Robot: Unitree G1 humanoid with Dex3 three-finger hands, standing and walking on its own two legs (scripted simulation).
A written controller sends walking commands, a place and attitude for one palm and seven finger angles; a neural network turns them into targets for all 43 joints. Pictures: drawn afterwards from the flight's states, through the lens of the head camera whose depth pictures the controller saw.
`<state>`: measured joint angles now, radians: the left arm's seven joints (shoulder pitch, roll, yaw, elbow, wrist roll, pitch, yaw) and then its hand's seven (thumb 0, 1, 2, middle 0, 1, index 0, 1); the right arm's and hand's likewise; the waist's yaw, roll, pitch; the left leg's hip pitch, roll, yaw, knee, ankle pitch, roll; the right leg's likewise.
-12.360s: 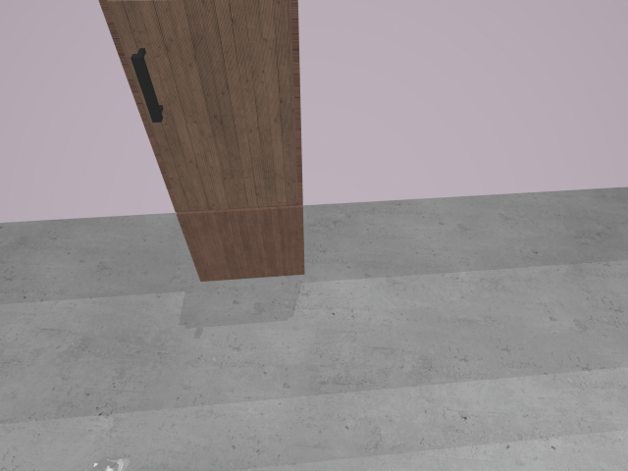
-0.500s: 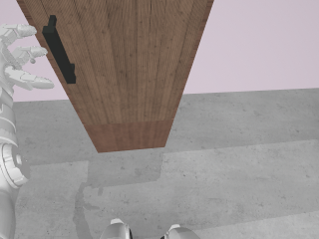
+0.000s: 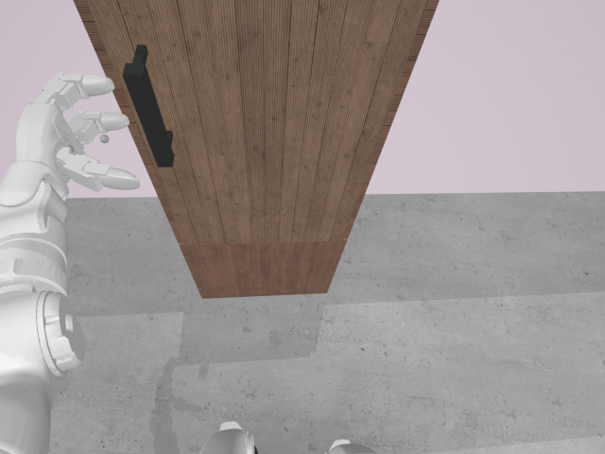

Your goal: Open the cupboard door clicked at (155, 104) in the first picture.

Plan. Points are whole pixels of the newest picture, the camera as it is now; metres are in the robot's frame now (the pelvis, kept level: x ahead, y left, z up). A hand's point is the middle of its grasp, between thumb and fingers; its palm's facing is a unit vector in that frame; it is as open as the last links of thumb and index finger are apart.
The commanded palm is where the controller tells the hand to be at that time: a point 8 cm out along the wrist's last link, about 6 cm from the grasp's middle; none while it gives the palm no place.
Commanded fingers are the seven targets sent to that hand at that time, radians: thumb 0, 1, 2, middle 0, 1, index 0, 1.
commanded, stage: move the hooked fingers beside the handle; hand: left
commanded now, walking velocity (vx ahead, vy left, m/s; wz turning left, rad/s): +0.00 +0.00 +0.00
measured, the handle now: (154, 111) +0.54 +0.18 +0.11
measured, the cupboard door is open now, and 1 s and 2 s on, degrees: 0 0 0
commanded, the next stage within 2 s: slide the fingers in behind the handle in 0.38 s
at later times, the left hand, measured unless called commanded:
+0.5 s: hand (107, 132) +0.50 +0.23 +0.11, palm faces +0.03 -1.00 +0.00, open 14.0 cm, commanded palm +0.48 +0.27 +0.11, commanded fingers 0.00 -0.50 0.30 -0.30 -1.20 -0.30 -1.20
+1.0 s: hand (122, 136) +0.49 +0.21 +0.11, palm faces +0.08 -1.00 +0.01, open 14.4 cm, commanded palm +0.47 +0.24 +0.11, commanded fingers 0.00 -0.50 0.30 -0.30 -1.20 -0.30 -1.20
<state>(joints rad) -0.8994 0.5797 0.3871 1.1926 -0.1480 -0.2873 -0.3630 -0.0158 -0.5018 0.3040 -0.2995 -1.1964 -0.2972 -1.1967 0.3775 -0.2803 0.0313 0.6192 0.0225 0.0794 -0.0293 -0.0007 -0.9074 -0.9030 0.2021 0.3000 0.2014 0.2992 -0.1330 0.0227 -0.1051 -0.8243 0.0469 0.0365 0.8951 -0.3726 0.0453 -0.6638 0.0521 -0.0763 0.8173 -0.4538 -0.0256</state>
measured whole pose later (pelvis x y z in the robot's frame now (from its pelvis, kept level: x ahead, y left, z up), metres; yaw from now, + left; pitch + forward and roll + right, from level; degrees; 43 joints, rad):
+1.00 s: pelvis -0.01 -0.01 +0.00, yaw +1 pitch +17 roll -3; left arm -0.93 0.52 0.34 1.20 -0.14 -0.32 -0.23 -0.02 -0.50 0.30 -0.30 -1.20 -0.22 -1.19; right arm 0.39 -0.27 0.03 0.65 0.01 0.05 -0.01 0.00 -0.91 -0.90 0.20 0.30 0.20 0.30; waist -0.13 0.03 -0.10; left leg -0.84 0.04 0.02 0.91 -0.37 0.03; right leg -0.68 0.05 -0.09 0.85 -0.46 -0.04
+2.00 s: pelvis -0.02 -0.01 -0.01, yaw +1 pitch +17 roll -3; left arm -0.98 0.43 0.31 1.25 -0.08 -0.36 -0.10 -0.02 -0.50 0.30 -0.34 -1.23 -0.35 -1.26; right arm 0.40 -0.26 0.03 0.66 -0.01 -0.01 0.02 0.00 -0.91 -0.90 0.20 0.30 0.20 0.30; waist -0.16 0.04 -0.10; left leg -0.88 0.04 0.03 0.93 -0.36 0.04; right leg -0.73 0.05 -0.08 0.89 -0.46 -0.04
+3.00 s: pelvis +0.00 -0.02 +0.00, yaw +0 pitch +17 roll -2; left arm -0.90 0.43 0.33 1.16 -0.12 -0.33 -0.15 0.00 0.77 0.84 -0.38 -1.34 -0.39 -1.34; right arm 0.40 -0.27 0.01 0.64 0.01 0.06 0.01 0.00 -0.91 -0.90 0.20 0.30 0.20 0.30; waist -0.14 0.04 -0.11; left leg -0.81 0.05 0.03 0.89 -0.37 0.02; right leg -0.67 0.06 -0.07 0.84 -0.47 -0.05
